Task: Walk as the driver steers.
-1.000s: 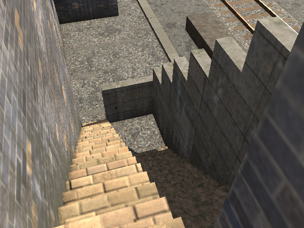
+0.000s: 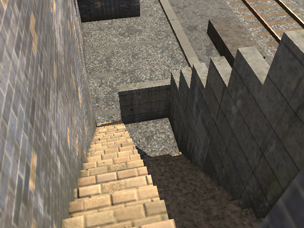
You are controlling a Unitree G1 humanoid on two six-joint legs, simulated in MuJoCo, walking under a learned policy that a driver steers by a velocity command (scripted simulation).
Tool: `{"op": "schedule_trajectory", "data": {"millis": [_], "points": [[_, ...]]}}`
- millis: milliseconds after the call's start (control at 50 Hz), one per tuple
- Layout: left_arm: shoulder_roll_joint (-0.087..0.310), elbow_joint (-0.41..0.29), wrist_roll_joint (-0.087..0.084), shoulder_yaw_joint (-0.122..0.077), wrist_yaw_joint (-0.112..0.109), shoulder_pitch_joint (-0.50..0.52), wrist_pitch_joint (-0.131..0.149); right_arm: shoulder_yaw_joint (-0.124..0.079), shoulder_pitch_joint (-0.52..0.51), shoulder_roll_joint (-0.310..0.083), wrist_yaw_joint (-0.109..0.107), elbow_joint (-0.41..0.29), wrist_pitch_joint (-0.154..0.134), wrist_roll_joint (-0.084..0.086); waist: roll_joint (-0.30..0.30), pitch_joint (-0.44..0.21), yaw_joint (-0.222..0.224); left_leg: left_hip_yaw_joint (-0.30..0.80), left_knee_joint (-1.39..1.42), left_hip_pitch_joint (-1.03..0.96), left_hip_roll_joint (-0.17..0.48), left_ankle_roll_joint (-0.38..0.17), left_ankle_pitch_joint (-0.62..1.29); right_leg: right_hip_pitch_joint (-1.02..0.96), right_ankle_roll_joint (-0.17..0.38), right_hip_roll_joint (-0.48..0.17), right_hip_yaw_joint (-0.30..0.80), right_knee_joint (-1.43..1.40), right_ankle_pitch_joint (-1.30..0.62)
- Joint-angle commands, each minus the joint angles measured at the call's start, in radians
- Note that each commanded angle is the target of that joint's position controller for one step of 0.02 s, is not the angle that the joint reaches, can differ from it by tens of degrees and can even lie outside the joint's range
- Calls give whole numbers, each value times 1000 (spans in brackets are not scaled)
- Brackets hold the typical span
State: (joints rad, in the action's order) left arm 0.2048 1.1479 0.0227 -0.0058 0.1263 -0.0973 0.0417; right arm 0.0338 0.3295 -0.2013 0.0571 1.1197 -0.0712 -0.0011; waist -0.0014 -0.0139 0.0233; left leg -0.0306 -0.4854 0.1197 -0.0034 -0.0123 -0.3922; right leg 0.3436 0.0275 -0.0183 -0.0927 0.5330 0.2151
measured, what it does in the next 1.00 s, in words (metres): walks ahead: left foot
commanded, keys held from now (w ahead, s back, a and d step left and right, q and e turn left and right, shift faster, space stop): no key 0.40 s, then w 0.60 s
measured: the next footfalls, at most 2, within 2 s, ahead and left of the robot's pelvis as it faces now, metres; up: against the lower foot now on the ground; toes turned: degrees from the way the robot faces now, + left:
left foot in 0.98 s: +0.12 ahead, +0.16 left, +0.00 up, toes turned +1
right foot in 1.46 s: +0.37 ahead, -0.06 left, -0.21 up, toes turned -7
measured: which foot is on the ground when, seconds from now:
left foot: down 0.00-0.76, up 0.78-0.96, down 0.98-1.00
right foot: down 0.00-0.98, up 1.00-1.00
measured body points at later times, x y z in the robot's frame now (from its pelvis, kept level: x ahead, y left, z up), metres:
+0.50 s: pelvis +0.00 +0.01 +0.00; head +0.00 +0.01 +0.45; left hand +0.06 +0.24 -0.15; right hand -0.06 -0.21 -0.15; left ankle -0.09 +0.11 -0.73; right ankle +0.04 -0.10 -0.73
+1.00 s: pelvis +0.10 +0.05 -0.03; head +0.11 +0.06 +0.42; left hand +0.04 +0.26 -0.19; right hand +0.12 -0.19 -0.18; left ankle +0.08 +0.16 -0.73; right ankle +0.04 -0.10 -0.72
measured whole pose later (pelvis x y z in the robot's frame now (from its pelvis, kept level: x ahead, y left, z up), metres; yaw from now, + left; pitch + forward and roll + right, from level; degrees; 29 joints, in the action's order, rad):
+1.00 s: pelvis +0.10 +0.05 -0.03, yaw -1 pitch +1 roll -2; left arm 0.14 1.09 0.09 -0.02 0.03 -0.43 0.06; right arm -0.03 0.35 -0.20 0.02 1.02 -0.12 -0.07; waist 0.03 -0.02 0.04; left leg -0.02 -0.91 0.42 0.04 0.05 -0.40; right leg 0.34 -0.01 -0.06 -0.05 0.85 0.48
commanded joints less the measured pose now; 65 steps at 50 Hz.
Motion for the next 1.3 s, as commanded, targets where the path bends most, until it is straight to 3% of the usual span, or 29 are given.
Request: {"op": "schedule_trajectory", "data": {"millis": [20,400,460,600,620,640,700,740,760,780,800,820,880,920,960,980,1000,1020,1040,1060,1080,1100,1120,1140,1160,1180,1220,1240,1300], "points": [[90,-27,-1,-10,-3,11,8,-14,100,-88,0,6,-6,0,9,8,-1,45,119,189,49,-6,203,-189,20,-58,84,-50,-205],[77,-14,0,-5,-13,-4,11,-22,172,-77,9,35,-5,0,6,39,1,57,152,210,40,-26,212,-204,11,-50,72,-58,-189],[71,7,-2,-3,-19,-31,0,-20,201,-59,13,49,-2,3,8,97,0,79,216,229,44,-34,-29,-175,-2,-57,86,-114,21],[59,-50,8,-15,-53,24,7,-50,235,-110,-27,48,-16,-12,79,112,-41,209,271,60,131,-145,-61,2,5,-20,36,-25,63],[111,-76,-62,-40,-116,-25,-34,-20,159,7,-75,-10,35,-14,118,96,-18,111,186,34,74,-93,100,-97,24,0,-36,21,85],[93,-69,-63,-42,-141,-78,-53,-14,162,18,-92,-14,55,-8,116,76,-1,79,134,68,52,-82,165,-148,34,6,-27,28,123],[87,-63,-49,-67,-158,-180,-89,-27,166,-23,-107,-63,73,-23,5,115,29,12,-22,223,12,-49,246,-264,89,-29,73,-1,221],[104,-52,-33,-81,-164,-276,-110,-41,180,-43,-107,-74,71,-37,-124,110,57,-20,-141,324,-11,-30,154,-340,153,-147,256,-84,160],[48,-78,56,-44,-101,-347,-29,-34,92,-70,-64,-74,-15,-32,-164,101,137,15,-437,456,-30,-3,9,-333,285,-275,504,-150,2],[106,-58,68,-69,-97,-477,23,-44,6,-59,-69,-95,-45,-42,-259,46,211,95,-891,613,-33,10,-324,-379,392,-406,684,-223,-37],[148,-62,54,-79,-108,-475,56,-40,-10,-26,-66,-115,-52,-72,-153,29,178,198,-1040,668,5,-18,-283,-342,340,-390,609,-211,123],[108,-72,45,-71,-109,-424,59,-49,-37,-25,-66,-129,-51,-80,-66,88,142,180,-998,700,26,-40,-240,-257,296,-362,532,-213,230],[1,-115,-5,-40,-132,-264,51,-41,-137,15,-83,-193,-19,-74,-27,103,52,107,-633,509,89,10,-247,-13,158,-230,276,-234,240],[57,-149,27,-29,-123,-110,57,-24,-10,47,-56,-141,-15,-63,-35,28,-56,31,-501,123,80,65,-84,270,67,-134,102,-179,174],[144,-214,71,-28,-85,106,51,-42,353,65,-16,-16,-32,-40,-17,0,-239,-131,-456,-278,-16,128,199,573,22,-81,0,29,5],[194,-256,95,-42,-86,131,54,-69,628,11,4,62,-56,-65,81,-21,-320,-200,-441,-404,-106,146,231,623,27,-12,-72,297,-188],[196,-277,75,-73,-101,63,65,-116,834,-167,-13,100,-87,-111,318,-21,-347,34,-219,-415,-46,81,514,678,20,95,-59,721,32],[3,-281,49,-45,-111,-141,92,-122,784,-310,-15,31,-110,-96,500,-68,-206,541,-79,-336,207,-161,917,758,32,221,60,1089,549],[-20,-254,14,-60,-129,-247,129,-111,704,-280,5,9,-115,-91,326,119,-150,798,-13,-149,366,-343,790,899,26,171,273,1186,437],[-9,-263,12,-48,-140,-217,116,-84,434,-166,16,-55,-98,-47,199,154,-64,778,-17,17,398,-385,507,958,20,45,242,1241,302],[98,-234,-32,-76,-163,-161,20,-92,262,-153,-27,-161,-19,30,-90,46,12,581,6,131,335,-275,333,607,19,-18,187,944,160],[32,-221,-11,-59,-165,-181,-38,-96,174,-187,-48,-167,14,23,0,99,52,482,16,314,288,-256,236,489,1,-15,131,859,160],[3,-207,6,-51,-163,-172,-80,-87,175,-163,-58,-176,19,12,40,134,41,423,0,428,241,-237,273,399,-9,-12,86,854,92],[-65,-295,89,-5,-119,-111,5,9,13,85,-31,-207,-8,-75,70,193,31,456,-112,595,240,-318,74,639,-13,-91,207,1041,-87],[-89,-246,117,17,-95,-288,41,11,81,86,-52,-174,-24,-130,-2,111,72,361,-199,557,182,-295,168,585,-4,-76,180,1008,-235],[-78,-231,119,22,-83,-357,56,15,184,47,-60,-142,-41,-154,-20,49,57,263,-273,538,117,-260,218,545,-22,-60,100,985,-291],[65,-271,65,-7,-68,-280,56,7,387,-48,-63,-63,-56,-121,25,38,-10,251,-300,431,100,-238,267,589,-48,-49,53,1040,-208],[82,-328,66,6,-60,-82,50,21,481,13,-88,-8,-57,-94,21,66,-132,323,-364,145,156,-221,114,917,-45,-138,205,858,-360],[56,-373,91,27,-59,50,29,30,647,26,-103,42,-56,-85,125,56,-229,448,-472,-56,168,-254,80,1088,-42,-159,158,529,-553]]}}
